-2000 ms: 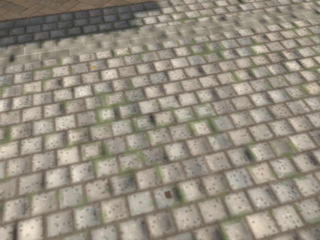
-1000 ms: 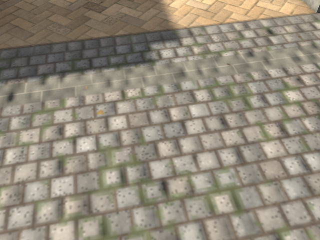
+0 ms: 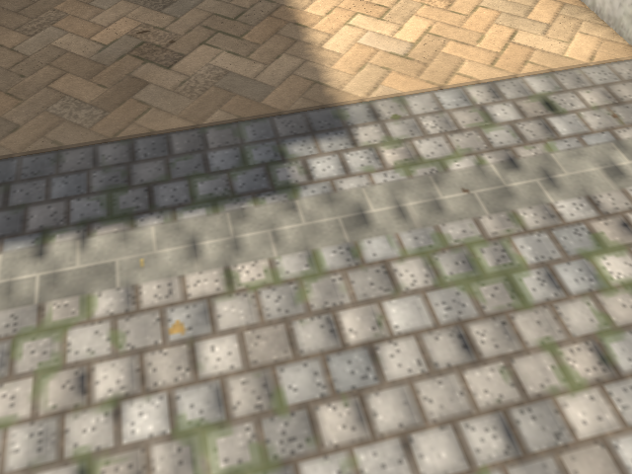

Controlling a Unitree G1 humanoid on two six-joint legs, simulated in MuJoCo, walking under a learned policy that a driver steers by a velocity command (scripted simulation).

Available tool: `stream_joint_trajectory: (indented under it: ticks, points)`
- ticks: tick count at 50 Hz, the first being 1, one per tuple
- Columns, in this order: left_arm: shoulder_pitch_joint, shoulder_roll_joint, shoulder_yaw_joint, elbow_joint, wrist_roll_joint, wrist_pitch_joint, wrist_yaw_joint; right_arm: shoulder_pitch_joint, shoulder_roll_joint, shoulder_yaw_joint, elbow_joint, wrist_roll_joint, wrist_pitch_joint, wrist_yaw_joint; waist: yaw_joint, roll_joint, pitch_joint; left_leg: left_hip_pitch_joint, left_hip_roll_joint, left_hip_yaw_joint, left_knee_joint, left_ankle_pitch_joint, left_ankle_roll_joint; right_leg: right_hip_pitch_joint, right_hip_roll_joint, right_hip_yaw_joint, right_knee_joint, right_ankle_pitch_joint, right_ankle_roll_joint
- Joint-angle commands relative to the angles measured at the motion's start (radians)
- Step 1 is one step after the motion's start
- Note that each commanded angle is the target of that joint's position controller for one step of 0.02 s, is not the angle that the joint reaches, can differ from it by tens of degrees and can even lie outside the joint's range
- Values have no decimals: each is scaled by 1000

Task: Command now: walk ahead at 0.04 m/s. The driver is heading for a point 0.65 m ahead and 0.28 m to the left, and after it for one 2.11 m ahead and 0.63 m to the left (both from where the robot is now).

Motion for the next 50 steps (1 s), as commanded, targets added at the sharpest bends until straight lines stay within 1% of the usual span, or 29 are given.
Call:
stream_joint_trajectory:
  ticks: [1,2,4,6,7,9,12,14,15,16,17,18,19,21,22,24,28,35,37,39,40,41,42,43,44,45,46,48,50]
  points:
    - [-8,118,27,-34,-1,-3,10,99,-109,-21,9,2,-5,-3,8,13,40,-105,21,-24,-186,-192,68,69,-69,88,-159,-311,4]
    - [0,112,27,-25,1,-5,14,94,-91,-17,14,4,-16,-4,12,40,28,-140,22,-31,-226,-261,66,126,-56,72,-111,-290,3]
    - [12,127,37,-13,-11,-9,18,90,-129,-32,9,11,-35,-5,10,90,33,-143,45,-76,-279,-360,89,112,-15,21,-2,-353,-13]
    - [-33,105,37,-22,-16,-26,8,136,-166,-48,8,22,-55,-4,-25,150,72,-39,158,-242,-373,-434,155,-40,29,-29,132,-286,-15]
    - [-49,94,37,-30,-18,-38,-1,147,-187,-58,14,29,-66,-6,-32,186,92,10,238,-337,-403,-413,199,-108,4,-8,215,-226,-29]
    - [-66,98,41,-41,-27,-60,-17,170,-155,-56,21,29,-88,-7,-39,171,110,118,294,-379,-400,-285,232,-235,-53,37,301,-270,-54]
    - [-64,83,39,-42,-35,-85,-30,145,-141,-52,13,46,-94,7,-11,115,97,125,227,-277,-346,-111,195,-123,-50,5,115,-266,-61]
    - [77,100,56,23,-33,-87,-30,109,-161,-56,-2,52,-80,14,55,105,46,-27,145,-202,-270,-23,166,197,18,-52,-12,-102,-36]
    - [189,132,71,55,-33,-83,-24,77,-158,-54,-17,50,-81,13,107,81,6,-118,108,-169,-181,53,140,357,-11,-9,-24,-89,-38]
    - [344,211,94,84,-25,-81,-11,23,-99,-40,-47,43,-88,17,168,-104,-46,-272,5,-51,141,59,78,535,-194,222,-127,-127,-83]
    - [451,305,109,103,-11,-81,-16,55,-21,-25,-80,52,-108,10,173,-365,-116,-497,-95,-4,439,-224,45,661,-429,616,-277,-220,-222]
    - [393,208,75,92,2,-94,-16,47,-91,-44,-72,65,-117,10,135,-219,-62,-550,-34,-133,628,-237,67,578,-460,654,-279,-294,-239]
    - [296,147,55,63,-5,-101,-18,39,-106,-50,-73,75,-119,19,94,-158,7,-586,7,-156,662,-129,98,508,-421,535,-293,-327,-193]
    - [184,128,41,35,-11,-107,-26,34,-78,-54,-64,64,-111,18,48,-108,71,-561,53,-141,602,34,113,407,-343,325,-332,-181,-124]
    - [180,105,33,39,-3,-105,-27,36,-74,-58,-62,59,-103,22,36,-112,68,-515,68,-127,567,79,114,375,-305,225,-334,-73,-94]
    - [218,110,32,53,12,-101,-20,29,-47,-57,-68,55,-89,35,34,-105,51,-492,65,-92,547,138,102,361,-279,122,-335,78,-93]
    - [223,157,39,50,20,-94,0,-101,-24,-46,-144,47,-77,49,40,-67,89,-532,66,-70,367,254,66,332,-286,16,-372,166,-109]
    - [288,188,55,51,-8,-78,9,-297,-24,-26,-262,44,-69,95,70,-62,131,-455,43,62,112,291,102,424,-315,-147,-330,300,-89]
    - [270,217,64,39,-15,-70,10,-284,-55,-39,-283,42,-66,105,34,-99,88,-343,-12,121,91,208,137,459,-322,-183,-224,622,-73]
    - [241,252,74,20,-18,-55,15,-122,-125,-74,-264,45,-60,107,-68,-140,-20,-111,-92,163,84,130,183,454,-318,-201,33,912,-55]
    - [221,254,72,7,-20,-53,14,41,-188,-109,-224,47,-56,97,-153,-122,-108,137,-126,144,14,178,221,354,-283,-210,257,855,-24]
    - [232,209,58,-21,2,-62,10,169,-278,-140,-195,47,-46,71,-178,33,-194,431,39,-134,-19,125,281,70,-222,-207,606,365,20]
    - [303,74,18,-82,-1,-102,-9,116,-346,-137,-230,41,-58,69,-47,236,-329,683,294,-773,-215,-62,483,-304,6,-39,958,-423,66]
    - [163,163,36,-115,-40,-149,-24,155,-260,-110,-224,26,-65,73,-116,108,-345,662,294,-814,-329,-92,438,-401,-25,149,1009,-398,32]
    - [98,187,44,-141,-65,-162,-26,116,-206,-96,-220,21,-79,72,-97,86,-211,551,261,-647,-321,-14,385,-455,-71,135,967,-318,0]
    - [98,182,46,-131,-49,-162,-15,26,-170,-84,-241,27,-92,76,-38,-23,-123,370,209,-507,-323,108,347,-396,-121,137,868,-237,-4]
    - [116,195,59,-118,-27,-148,-6,-45,-137,-72,-260,26,-98,75,5,-30,-93,234,165,-405,-329,190,316,-313,-155,138,778,-199,2]
    - [146,190,68,-126,-12,-115,-5,-74,-136,-67,-276,21,-102,68,49,-12,-66,89,124,-345,-363,243,308,-217,-179,140,688,-168,22]
    - [103,176,69,-154,9,-95,4,-45,-172,-72,-275,22,-106,54,54,-10,-33,7,108,-276,-359,482,314,-206,-159,111,603,-129,62]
